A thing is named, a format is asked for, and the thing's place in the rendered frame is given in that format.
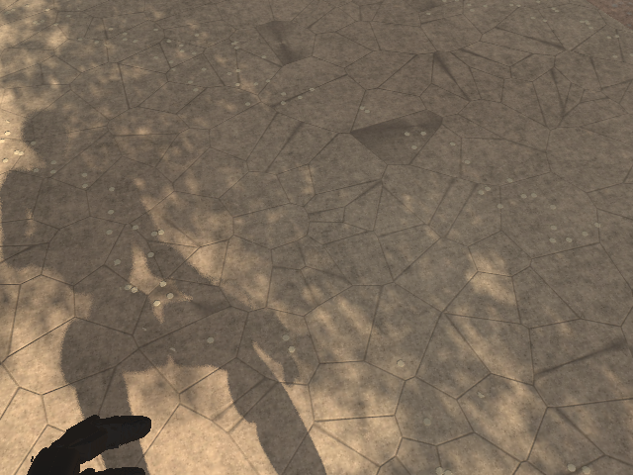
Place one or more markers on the left robot hand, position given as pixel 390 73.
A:
pixel 85 441

